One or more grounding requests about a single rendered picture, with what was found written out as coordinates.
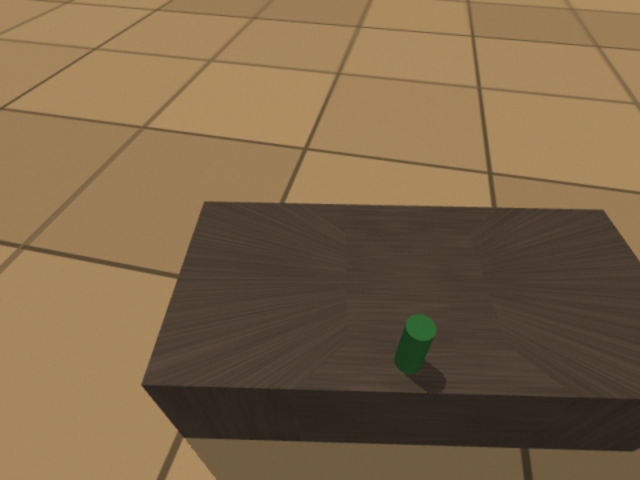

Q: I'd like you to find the can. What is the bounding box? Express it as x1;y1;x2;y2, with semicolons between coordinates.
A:
394;314;436;374

